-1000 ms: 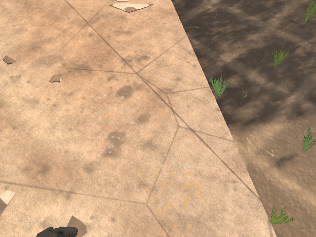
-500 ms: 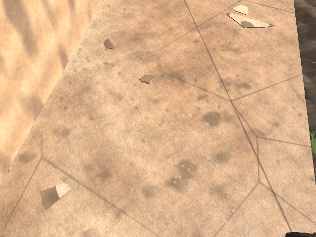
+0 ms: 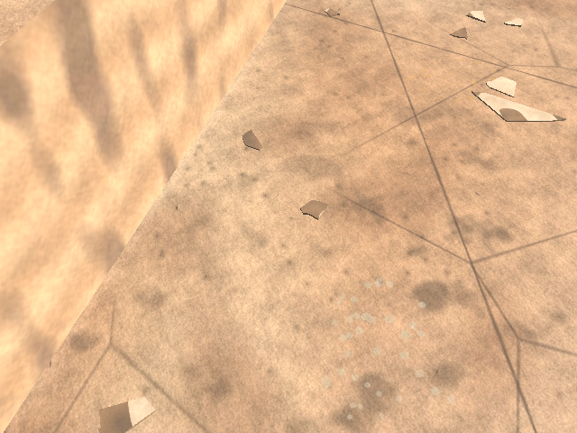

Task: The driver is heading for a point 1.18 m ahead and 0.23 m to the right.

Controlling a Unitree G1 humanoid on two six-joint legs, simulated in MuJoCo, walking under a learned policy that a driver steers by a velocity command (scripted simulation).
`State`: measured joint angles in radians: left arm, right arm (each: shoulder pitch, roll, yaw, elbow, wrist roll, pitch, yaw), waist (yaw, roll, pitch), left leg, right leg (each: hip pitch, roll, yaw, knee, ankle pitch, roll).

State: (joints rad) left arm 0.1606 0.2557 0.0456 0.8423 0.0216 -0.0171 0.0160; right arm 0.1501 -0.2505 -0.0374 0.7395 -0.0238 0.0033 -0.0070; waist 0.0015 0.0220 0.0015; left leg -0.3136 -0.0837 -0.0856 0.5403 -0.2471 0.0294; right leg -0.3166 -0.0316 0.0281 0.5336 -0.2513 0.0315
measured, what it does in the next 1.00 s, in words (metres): stands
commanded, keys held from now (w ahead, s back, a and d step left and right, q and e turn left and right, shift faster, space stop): no key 1.00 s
